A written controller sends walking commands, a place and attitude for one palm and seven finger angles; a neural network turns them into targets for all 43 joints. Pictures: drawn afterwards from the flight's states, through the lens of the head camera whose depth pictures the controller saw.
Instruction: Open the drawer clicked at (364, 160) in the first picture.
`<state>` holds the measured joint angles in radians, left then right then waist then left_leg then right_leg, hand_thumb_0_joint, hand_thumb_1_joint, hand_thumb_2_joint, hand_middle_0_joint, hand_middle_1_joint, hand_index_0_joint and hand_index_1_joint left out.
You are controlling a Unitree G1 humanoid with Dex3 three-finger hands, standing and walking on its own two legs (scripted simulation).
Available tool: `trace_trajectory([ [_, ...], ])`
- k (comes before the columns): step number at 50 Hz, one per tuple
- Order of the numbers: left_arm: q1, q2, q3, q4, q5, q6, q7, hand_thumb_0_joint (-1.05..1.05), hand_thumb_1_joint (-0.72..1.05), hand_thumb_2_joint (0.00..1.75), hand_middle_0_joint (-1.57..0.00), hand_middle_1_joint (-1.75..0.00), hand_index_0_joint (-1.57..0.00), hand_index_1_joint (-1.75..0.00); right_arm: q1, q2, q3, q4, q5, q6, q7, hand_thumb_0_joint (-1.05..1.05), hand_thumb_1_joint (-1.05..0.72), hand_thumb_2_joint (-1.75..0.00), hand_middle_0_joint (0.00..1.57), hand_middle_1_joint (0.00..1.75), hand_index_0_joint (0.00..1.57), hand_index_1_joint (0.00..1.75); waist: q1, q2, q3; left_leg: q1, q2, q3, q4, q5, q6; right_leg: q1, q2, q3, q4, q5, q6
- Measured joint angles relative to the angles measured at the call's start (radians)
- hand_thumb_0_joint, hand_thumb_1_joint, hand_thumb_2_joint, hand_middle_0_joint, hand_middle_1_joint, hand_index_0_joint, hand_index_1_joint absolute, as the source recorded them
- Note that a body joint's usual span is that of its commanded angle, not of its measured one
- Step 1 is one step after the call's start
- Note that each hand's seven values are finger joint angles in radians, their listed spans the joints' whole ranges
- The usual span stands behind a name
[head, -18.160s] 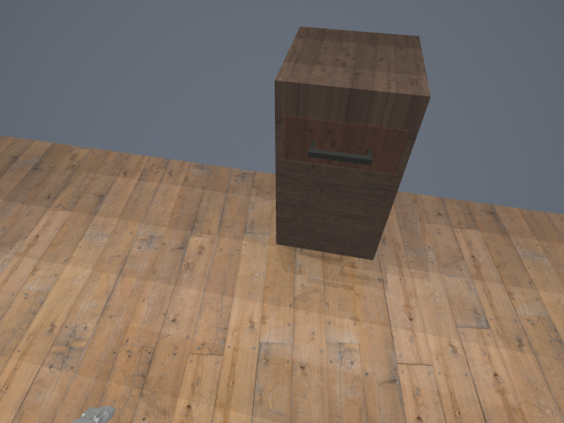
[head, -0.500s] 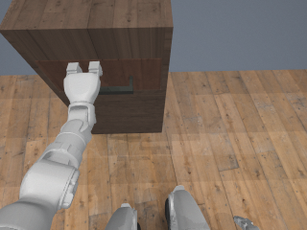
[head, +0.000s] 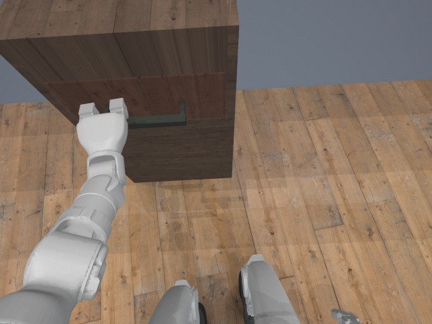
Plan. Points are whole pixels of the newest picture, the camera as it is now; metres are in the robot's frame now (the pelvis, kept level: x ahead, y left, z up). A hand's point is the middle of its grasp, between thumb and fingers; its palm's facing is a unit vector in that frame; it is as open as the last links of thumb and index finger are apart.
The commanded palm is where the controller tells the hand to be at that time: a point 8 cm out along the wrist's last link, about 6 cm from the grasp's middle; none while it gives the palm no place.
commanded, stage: re-aim the fingers above the handle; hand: left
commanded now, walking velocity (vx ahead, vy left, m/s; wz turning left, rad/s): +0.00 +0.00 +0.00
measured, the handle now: (144, 114) +0.57 +0.13 -0.09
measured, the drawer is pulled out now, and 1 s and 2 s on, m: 0.00 0.00 0.00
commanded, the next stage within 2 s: lower the fingers behind the handle in 0.10 s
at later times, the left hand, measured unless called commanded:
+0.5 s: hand (132, 143) +0.48 +0.15 -0.06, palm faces -0.12 -0.01 -0.99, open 14.0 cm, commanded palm +0.46 +0.14 +0.00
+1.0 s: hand (145, 145) +0.48 +0.12 -0.07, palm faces +0.02 +0.01 -1.00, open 13.8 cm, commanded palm +0.45 +0.15 -0.04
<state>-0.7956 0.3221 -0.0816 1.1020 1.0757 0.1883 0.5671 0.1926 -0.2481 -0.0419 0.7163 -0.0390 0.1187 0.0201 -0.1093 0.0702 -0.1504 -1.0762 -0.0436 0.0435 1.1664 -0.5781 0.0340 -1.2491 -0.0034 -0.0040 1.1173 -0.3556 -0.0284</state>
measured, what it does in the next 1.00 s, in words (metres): stands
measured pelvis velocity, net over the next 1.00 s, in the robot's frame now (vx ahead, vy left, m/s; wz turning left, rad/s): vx -0.01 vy -0.01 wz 0.02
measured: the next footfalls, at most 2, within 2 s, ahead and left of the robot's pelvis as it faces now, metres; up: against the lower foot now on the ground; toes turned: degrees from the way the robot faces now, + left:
none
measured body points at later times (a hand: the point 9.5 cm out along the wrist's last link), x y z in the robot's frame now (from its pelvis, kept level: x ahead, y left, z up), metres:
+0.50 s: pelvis +0.00 +0.00 +0.00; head +0.17 -0.03 +0.41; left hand +0.48 +0.15 -0.01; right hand +0.05 -0.26 -0.16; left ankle -0.02 +0.10 -0.64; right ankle +0.08 -0.10 -0.64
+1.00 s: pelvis -0.01 -0.01 -0.03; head +0.15 -0.03 +0.39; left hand +0.47 +0.12 -0.02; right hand +0.05 -0.27 -0.19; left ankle -0.02 +0.10 -0.64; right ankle +0.08 -0.10 -0.64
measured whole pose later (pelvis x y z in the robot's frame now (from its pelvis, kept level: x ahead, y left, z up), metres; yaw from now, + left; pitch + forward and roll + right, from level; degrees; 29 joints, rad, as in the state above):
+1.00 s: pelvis -0.01 -0.01 -0.03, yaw +1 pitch +31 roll +2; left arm -0.85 0.27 -0.10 1.11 1.14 0.08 0.63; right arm 0.17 -0.25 -0.04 0.74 -0.07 0.07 0.03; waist -0.14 0.06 -0.19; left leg -1.23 -0.04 0.03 1.31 -0.62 0.02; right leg -1.40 -0.01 -0.02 1.25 -0.39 -0.04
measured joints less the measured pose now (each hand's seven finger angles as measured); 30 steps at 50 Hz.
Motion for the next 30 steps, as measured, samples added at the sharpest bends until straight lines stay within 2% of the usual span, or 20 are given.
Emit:
trace_trajectory([
  [1,0.014,-0.003,-0.016,-0.012,-0.033,0.007,-0.053,0.00,-0.48,0.30,-0.32,-1.19,-0.31,-1.20,0.005,0.003,-0.002,-0.005,0.006,-0.003,-0.005,0.00,-0.91,-0.90,0.20,0.30,0.20,0.30,0.005,0.004,0.003,0.016,-0.002,-0.003,-0.021,0.010,0.000,0.018,-0.002,-0.002,-0.020,0.007,0.001],
  [3,0.046,-0.015,-0.059,-0.054,-0.084,-0.024,-0.153,0.00,-0.48,0.30,-0.32,-1.19,-0.32,-1.20,0.024,0.011,-0.005,-0.011,0.011,-0.017,-0.021,0.00,-0.91,-0.90,0.20,0.30,0.20,0.30,0.015,0.004,0.002,0.053,-0.007,-0.013,-0.061,0.026,0.000,0.059,-0.008,-0.009,-0.056,0.015,0.001],
  [4,0.059,-0.024,-0.082,-0.074,-0.095,-0.060,-0.190,0.00,-0.48,0.30,-0.32,-1.19,-0.32,-1.20,0.037,0.015,-0.006,-0.011,0.011,-0.028,-0.030,0.00,-0.91,-0.90,0.20,0.30,0.20,0.30,0.019,0.001,-0.002,0.070,-0.010,-0.020,-0.076,0.032,-0.001,0.079,-0.012,-0.015,-0.070,0.016,0.001],
  [6,0.075,-0.045,-0.122,-0.096,-0.080,-0.149,-0.225,0.00,-0.48,0.30,-0.32,-1.19,-0.32,-1.20,0.060,0.021,-0.004,-0.005,0.008,-0.053,-0.044,0.00,-0.91,-0.90,0.20,0.30,0.20,0.30,0.020,-0.008,-0.018,0.097,-0.015,-0.035,-0.094,0.036,-0.003,0.112,-0.018,-0.029,-0.086,0.012,-0.002],
  [9,0.073,-0.071,-0.128,-0.110,-0.009,-0.280,-0.199,0.00,-0.49,0.30,-0.33,-1.20,-0.32,-1.20,0.079,0.017,0.006,0.001,-0.005,-0.075,-0.048,0.00,-0.91,-0.90,0.21,0.30,0.20,0.30,0.006,-0.024,-0.050,0.100,-0.015,-0.052,-0.078,0.023,-0.007,0.121,-0.021,-0.046,-0.075,-0.004,-0.007],
  [11,0.050,-0.073,-0.099,-0.103,0.048,-0.336,-0.134,0.00,-0.49,0.30,-0.33,-1.20,-0.32,-1.20,0.076,0.008,0.012,0.000,-0.019,-0.076,-0.041,0.00,-0.91,-0.90,0.21,0.30,0.20,0.30,-0.011,-0.031,-0.071,0.071,-0.012,-0.055,-0.040,0.004,-0.009,0.093,-0.018,-0.050,-0.043,-0.018,-0.010],
  [12,0.033,-0.071,-0.078,-0.095,0.072,-0.346,-0.091,0.00,-0.49,0.30,-0.33,-1.20,-0.32,-1.20,0.070,0.002,0.013,-0.001,-0.028,-0.075,-0.036,0.00,-0.91,-0.90,0.21,0.30,0.20,0.30,-0.020,-0.033,-0.080,0.050,-0.009,-0.053,-0.017,-0.007,-0.009,0.071,-0.016,-0.049,-0.023,-0.025,-0.011],
  [14,-0.006,-0.062,-0.036,-0.065,0.102,-0.316,0.002,0.00,-0.49,0.30,-0.33,-1.20,-0.32,-1.20,0.051,-0.007,0.010,-0.004,-0.040,-0.064,-0.023,0.00,-0.91,-0.90,0.21,0.30,0.20,0.30,-0.034,-0.035,-0.087,0.005,-0.004,-0.044,0.029,-0.027,-0.009,0.021,-0.010,-0.042,0.019,-0.036,-0.012],
  [17,-0.054,-0.045,-0.008,-0.002,0.114,-0.181,0.106,0.00,-0.49,0.30,-0.32,-1.19,-0.32,-1.20,0.021,-0.013,0.001,-0.015,-0.040,-0.042,-0.005,0.00,-0.91,-0.90,0.20,0.30,0.20,0.30,-0.041,-0.033,-0.074,-0.048,0.002,-0.023,0.073,-0.042,-0.005,-0.041,-0.002,-0.025,0.062,-0.040,-0.008],
  [19,-0.072,-0.038,-0.011,0.044,0.103,-0.081,0.114,0.00,-0.49,0.30,-0.32,-1.19,-0.31,-1.20,0.003,-0.014,-0.001,-0.018,-0.028,-0.029,0.005,0.00,-0.91,-0.90,0.20,0.30,0.20,0.30,-0.039,-0.028,-0.051,-0.063,0.004,-0.011,0.077,-0.040,-0.003,-0.061,0.001,-0.014,0.068,-0.034,-0.005],
  [22,-0.059,-0.036,-0.027,0.062,0.043,0.006,0.029,0.00,-0.49,0.30,-0.31,-1.19,-0.31,-1.20,-0.006,-0.007,-0.001,-0.020,-0.007,-0.021,0.006,0.00,-0.91,-0.90,0.20,0.30,0.20,0.30,-0.032,-0.016,-0.013,-0.060,0.003,-0.003,0.053,-0.025,-0.001,-0.059,0.002,-0.005,0.047,-0.019,-0.002],
  [24,-0.030,-0.035,-0.030,-0.007,-0.009,0.002,-0.025,0.00,-0.49,0.30,-0.31,-1.19,-0.29,-1.20,0.009,0.003,-0.003,-0.021,-0.003,-0.025,-0.004,0.00,-0.91,-0.90,0.20,0.30,0.20,0.30,-0.024,-0.009,-0.003,-0.049,-0.001,-0.007,0.030,-0.012,-0.001,-0.046,-0.002,-0.007,0.026,-0.011,-0.001],
  [26,-0.010,-0.030,-0.035,-0.068,-0.039,-0.051,-0.103,0.00,-0.49,0.30,-0.30,-1.19,-0.28,-1.20,0.035,0.015,-0.004,-0.013,-0.004,-0.036,-0.017,0.00,-0.91,-0.90,0.20,0.30,0.20,0.30,-0.014,-0.005,-0.013,-0.032,-0.005,-0.016,0.009,-0.004,-0.003,-0.027,-0.008,-0.014,0.009,-0.011,-0.002],
  [28,-0.005,-0.027,-0.058,-0.070,-0.029,-0.114,-0.143,0.00,-0.49,0.30,-0.30,-1.19,-0.28,-1.20,0.061,0.024,-0.002,0.004,-0.007,-0.046,-0.025,0.00,-0.91,-0.90,0.20,0.30,0.20,0.30,-0.008,-0.006,-0.034,-0.012,-0.008,-0.025,-0.004,-0.004,-0.005,-0.005,-0.011,-0.022,0.000,-0.017,-0.005],
  [30,-0.010,-0.031,-0.078,-0.043,0.001,-0.173,-0.148,0.00,-0.49,0.30,-0.30,-1.19,-0.29,-1.20,0.082,0.028,0.005,0.020,-0.011,-0.055,-0.025,0.00,-0.91,-0.90,0.20,0.30,0.20,0.30,-0.006,-0.011,-0.057,-0.001,-0.006,-0.033,-0.002,-0.012,-0.008,0.008,-0.010,-0.030,0.002,-0.027,-0.009],
])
